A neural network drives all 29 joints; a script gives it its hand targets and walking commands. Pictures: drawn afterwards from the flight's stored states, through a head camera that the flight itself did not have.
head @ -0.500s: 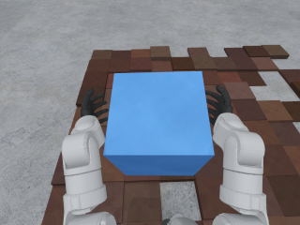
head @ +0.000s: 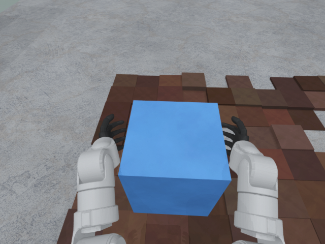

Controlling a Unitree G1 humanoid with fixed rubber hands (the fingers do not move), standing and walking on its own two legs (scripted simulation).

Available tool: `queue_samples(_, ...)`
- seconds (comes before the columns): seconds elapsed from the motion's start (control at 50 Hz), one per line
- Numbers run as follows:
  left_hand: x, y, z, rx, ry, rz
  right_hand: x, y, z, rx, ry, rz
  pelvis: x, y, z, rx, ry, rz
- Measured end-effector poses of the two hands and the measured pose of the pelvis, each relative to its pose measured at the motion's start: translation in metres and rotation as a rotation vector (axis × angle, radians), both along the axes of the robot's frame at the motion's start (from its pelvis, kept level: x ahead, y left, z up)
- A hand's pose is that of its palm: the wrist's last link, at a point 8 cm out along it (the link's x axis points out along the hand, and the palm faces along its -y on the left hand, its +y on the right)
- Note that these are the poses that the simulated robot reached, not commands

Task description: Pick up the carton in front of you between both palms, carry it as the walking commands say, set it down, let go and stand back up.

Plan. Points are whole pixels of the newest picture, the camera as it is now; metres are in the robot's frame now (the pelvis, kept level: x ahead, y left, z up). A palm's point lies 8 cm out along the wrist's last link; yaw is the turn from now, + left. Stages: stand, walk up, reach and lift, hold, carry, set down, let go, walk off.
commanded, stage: carry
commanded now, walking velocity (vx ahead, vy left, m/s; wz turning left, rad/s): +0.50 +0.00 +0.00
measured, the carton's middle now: (172, 161) +0.33 -0.01 +0.01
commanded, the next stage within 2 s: none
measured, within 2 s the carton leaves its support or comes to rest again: neither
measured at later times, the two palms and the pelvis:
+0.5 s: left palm (126, 72) +0.62 +0.13 +0.10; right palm (217, 67) +0.65 -0.18 +0.10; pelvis +0.30 -0.05 +0.02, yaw +1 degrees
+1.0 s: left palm (132, 17) +0.94 +0.13 +0.15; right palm (206, 16) +0.92 -0.17 +0.16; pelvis +0.58 -0.01 +0.02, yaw -1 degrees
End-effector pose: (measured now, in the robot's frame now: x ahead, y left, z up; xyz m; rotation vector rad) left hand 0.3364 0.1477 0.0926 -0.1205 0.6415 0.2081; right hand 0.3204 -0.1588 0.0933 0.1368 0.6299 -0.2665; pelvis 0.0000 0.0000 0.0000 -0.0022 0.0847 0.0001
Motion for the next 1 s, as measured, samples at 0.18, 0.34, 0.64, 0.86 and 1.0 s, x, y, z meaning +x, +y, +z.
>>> queue_samples(0.18, 0.125, -0.031, 0.003, 0.022, -0.058, -0.015, 0.109, -0.034, 0.008, 0.003, -0.058, -0.057, 0.114, -0.014, 0.002, -0.001, 0.012, -0.009)
queue_samples(0.34, 0.213, -0.032, -0.009, 0.026, -0.026, 0.053, 0.236, -0.034, -0.006, -0.003, -0.035, 0.054, 0.216, -0.043, -0.007, -0.008, 0.003, 0.005)
queue_samples(0.64, 0.384, -0.010, 0.043, -0.002, -0.157, 0.059, 0.419, -0.013, 0.038, -0.025, -0.157, 0.039, 0.392, -0.027, 0.011, 0.000, 0.004, 0.005)
queue_samples(0.86, 0.527, -0.009, 0.050, -0.025, -0.107, -0.007, 0.521, -0.010, 0.055, 0.013, -0.112, -0.013, 0.509, -0.002, 0.018, -0.012, 0.002, -0.016)
queue_samples(1.0, 0.602, -0.014, 0.062, -0.013, -0.120, 0.010, 0.596, -0.015, 0.068, 0.002, -0.122, -0.018, 0.583, -0.010, 0.024, -0.001, 0.012, -0.009)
